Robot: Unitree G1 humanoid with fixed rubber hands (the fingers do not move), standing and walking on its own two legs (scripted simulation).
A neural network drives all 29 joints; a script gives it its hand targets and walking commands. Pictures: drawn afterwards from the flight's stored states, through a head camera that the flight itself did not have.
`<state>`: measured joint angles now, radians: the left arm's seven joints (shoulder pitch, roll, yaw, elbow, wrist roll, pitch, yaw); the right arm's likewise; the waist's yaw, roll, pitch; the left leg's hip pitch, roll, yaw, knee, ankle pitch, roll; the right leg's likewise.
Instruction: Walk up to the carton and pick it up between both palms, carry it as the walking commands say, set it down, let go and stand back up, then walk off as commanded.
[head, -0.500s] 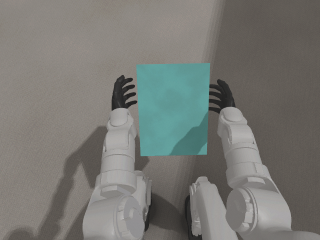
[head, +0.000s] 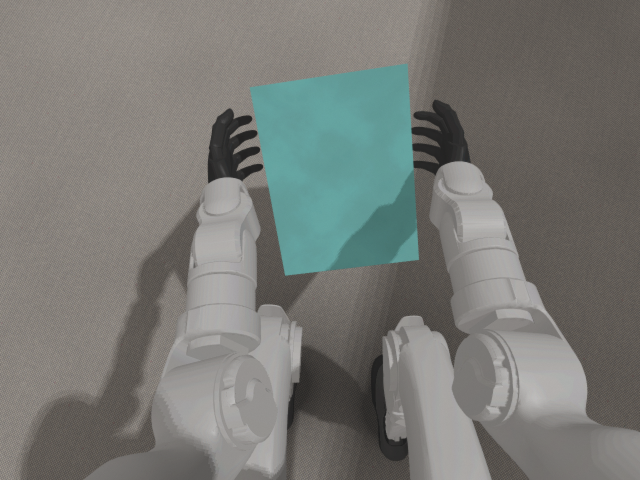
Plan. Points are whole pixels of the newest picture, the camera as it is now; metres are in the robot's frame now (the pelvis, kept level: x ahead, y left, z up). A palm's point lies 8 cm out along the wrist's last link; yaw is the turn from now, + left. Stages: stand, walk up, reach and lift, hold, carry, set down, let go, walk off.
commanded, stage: set down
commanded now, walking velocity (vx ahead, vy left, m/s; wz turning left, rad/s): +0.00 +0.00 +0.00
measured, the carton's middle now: (338, 167) +0.52 +0.02 -0.18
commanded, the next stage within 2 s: none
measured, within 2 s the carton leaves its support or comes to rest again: neither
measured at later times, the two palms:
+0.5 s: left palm (243, 193) +0.47 +0.16 -0.17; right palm (427, 172) +0.51 -0.10 -0.17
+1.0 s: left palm (249, 186) +0.50 +0.17 -0.24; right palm (413, 181) +0.53 -0.10 -0.26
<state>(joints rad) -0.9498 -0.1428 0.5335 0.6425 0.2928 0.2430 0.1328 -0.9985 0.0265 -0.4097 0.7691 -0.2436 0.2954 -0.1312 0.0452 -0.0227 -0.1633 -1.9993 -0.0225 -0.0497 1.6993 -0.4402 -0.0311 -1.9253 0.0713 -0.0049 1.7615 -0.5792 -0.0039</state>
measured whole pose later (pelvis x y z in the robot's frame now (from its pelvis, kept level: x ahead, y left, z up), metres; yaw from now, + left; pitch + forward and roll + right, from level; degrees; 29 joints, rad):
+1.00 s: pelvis -0.01 +0.00 -0.11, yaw +0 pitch +43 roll +1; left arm -1.27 0.03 0.52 0.81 0.15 0.21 0.11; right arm -1.33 -0.18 -0.23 0.98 -0.11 0.22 -0.13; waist 0.08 0.01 0.13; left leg -2.32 -0.03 -0.03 2.04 -0.48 -0.05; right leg -2.26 0.10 0.01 2.13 -0.62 0.01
